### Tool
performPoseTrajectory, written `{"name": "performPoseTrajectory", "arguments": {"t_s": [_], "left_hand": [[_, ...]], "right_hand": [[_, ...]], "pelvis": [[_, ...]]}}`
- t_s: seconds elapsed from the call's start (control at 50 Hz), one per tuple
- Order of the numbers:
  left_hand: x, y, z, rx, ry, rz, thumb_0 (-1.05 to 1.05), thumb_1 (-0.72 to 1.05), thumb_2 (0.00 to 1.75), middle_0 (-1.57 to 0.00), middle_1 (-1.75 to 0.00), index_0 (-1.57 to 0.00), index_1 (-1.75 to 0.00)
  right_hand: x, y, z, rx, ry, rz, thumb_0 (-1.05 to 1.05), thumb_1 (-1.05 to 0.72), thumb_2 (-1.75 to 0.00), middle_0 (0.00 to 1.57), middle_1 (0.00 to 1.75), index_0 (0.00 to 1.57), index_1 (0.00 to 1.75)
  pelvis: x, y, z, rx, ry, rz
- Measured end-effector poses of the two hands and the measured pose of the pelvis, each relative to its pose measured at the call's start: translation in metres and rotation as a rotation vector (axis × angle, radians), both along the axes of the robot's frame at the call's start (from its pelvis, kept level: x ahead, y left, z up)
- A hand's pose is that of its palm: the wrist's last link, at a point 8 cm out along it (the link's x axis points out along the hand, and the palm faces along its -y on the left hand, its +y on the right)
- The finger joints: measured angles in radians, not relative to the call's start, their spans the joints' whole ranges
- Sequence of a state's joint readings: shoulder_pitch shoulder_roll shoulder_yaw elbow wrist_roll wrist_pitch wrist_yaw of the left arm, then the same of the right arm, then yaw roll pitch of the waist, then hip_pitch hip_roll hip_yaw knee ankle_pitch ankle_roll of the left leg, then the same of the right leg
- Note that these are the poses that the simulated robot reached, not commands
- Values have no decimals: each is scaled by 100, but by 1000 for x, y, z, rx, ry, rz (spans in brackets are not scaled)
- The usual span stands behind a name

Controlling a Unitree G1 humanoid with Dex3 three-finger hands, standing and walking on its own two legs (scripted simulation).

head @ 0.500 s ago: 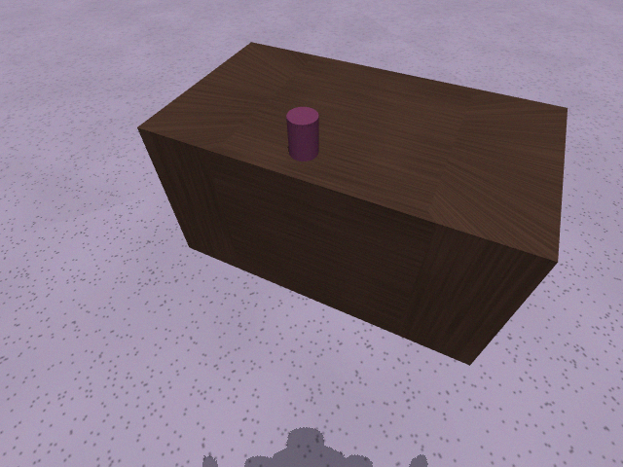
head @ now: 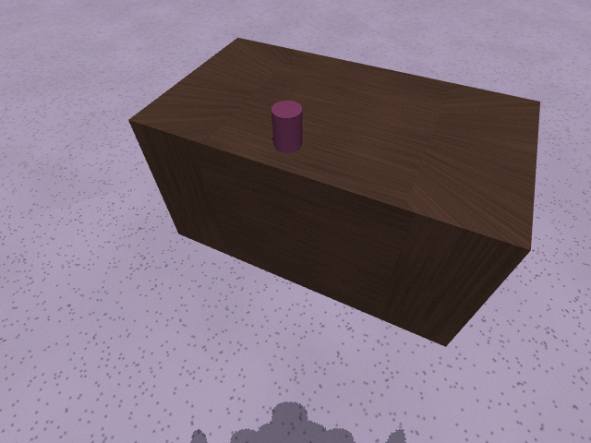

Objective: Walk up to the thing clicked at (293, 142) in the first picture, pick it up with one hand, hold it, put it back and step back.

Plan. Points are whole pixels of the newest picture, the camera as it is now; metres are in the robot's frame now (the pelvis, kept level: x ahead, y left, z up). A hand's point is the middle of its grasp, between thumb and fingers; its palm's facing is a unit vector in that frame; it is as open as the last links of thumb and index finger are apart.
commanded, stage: stand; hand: left
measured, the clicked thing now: (287, 127) +0.89 +0.05 -0.12
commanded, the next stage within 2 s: walk up in 0.62 s
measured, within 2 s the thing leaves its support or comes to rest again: neither
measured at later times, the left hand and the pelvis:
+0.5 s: hand out of the picture +0.08 +0.25 -0.16, palm faces -0.02 -0.94 -0.34, open 7.4 cm; pelvis +0.00 +0.00 +0.00, yaw +0 degrees
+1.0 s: hand out of the picture +0.13 +0.32 -0.17, palm faces -0.18 -0.91 -0.36, open 7.4 cm; pelvis +0.07 +0.05 -0.01, yaw -9 degrees
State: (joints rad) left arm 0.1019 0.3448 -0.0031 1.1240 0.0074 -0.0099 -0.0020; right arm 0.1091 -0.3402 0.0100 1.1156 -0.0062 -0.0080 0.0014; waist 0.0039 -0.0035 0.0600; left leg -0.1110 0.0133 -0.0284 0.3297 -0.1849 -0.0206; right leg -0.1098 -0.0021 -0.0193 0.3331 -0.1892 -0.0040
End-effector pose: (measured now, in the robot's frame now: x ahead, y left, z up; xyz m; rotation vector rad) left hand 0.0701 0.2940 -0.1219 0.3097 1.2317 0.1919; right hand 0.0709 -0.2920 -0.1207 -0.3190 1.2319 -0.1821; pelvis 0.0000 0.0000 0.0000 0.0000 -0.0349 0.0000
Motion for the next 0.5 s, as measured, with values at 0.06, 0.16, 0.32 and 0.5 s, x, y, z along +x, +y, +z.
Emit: {"name": "performPoseTrajectory", "arguments": {"t_s": [0.06, 0.16, 0.32, 0.5], "left_hand": [[1, 0, 0, 1, 1, 1, 1, 90, 89, -20, -30, -21, -30], [1, 1, 1, 3, -1, 1, 1, 90, 89, -20, -30, -21, -30], [2, 1, 2, 7, -3, 0, 1, 90, 89, -20, -30, -21, -30], [1, 2, 2, 7, 0, 3, 1, 90, 89, -20, -30, -21, -30]], "right_hand": [[1, 0, 0, 0, -1, 0, 1, -90, -90, 21, 30, 20, 30], [3, 0, 0, 1, -5, 0, 1, -90, -90, 21, 30, 20, 30], [4, 0, 0, 2, -9, 3, 1, -90, -90, 21, 30, 20, 30], [2, -1, 0, 1, -3, 0, 1, -90, -90, 21, 30, 20, 30]], "pelvis": [[1, 0, 0, 0, 0, 0], [1, 0, 0, 0, -3, -1], [2, 0, 0, 0, -1, -2], [3, 0, 0, 0, -2, -1]]}}
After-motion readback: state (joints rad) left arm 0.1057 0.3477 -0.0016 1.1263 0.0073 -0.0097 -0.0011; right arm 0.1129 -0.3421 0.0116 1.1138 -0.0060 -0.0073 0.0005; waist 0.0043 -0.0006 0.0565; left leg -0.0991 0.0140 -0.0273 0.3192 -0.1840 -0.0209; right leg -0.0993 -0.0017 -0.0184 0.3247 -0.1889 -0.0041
